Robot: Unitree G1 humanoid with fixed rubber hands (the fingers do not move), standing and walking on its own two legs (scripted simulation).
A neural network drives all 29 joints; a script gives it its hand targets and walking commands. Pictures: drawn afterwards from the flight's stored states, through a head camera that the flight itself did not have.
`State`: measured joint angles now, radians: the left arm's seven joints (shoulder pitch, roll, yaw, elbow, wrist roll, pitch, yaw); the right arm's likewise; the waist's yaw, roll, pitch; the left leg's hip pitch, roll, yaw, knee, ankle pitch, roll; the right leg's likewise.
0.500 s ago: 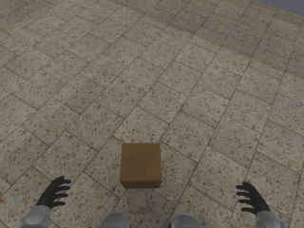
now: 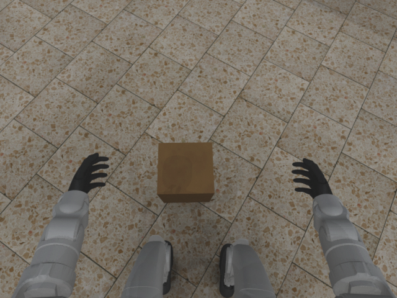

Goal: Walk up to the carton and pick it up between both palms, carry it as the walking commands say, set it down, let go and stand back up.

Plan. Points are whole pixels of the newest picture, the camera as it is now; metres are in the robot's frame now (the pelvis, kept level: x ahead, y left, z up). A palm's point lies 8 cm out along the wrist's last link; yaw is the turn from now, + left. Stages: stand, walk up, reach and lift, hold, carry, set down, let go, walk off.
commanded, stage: reach and lift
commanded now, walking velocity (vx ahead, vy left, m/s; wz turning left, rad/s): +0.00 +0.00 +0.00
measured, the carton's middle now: (186, 175) +0.47 +0.04 -0.58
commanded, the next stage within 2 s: none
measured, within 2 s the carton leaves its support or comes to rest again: neither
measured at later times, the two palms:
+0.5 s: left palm (119, 145) +0.44 +0.21 -0.15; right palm (278, 146) +0.46 -0.20 -0.16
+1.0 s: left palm (132, 148) +0.46 +0.19 -0.23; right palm (263, 147) +0.48 -0.19 -0.23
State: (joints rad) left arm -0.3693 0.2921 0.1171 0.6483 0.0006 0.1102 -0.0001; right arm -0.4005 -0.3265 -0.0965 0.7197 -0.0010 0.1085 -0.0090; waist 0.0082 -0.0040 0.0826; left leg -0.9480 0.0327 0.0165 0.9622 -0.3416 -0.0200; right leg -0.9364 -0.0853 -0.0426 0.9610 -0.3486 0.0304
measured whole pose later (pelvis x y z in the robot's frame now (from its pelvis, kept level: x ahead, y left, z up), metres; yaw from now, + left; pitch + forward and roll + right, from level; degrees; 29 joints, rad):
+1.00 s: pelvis -0.03 -0.01 -0.09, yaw +1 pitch +46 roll +2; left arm -1.10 0.25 0.30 0.92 0.00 0.02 0.06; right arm -1.14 -0.27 -0.17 0.93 0.02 0.05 -0.07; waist 0.01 -0.01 0.03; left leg -1.69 0.03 0.02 1.20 -0.31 -0.02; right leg -1.70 -0.06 0.02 1.23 -0.34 0.03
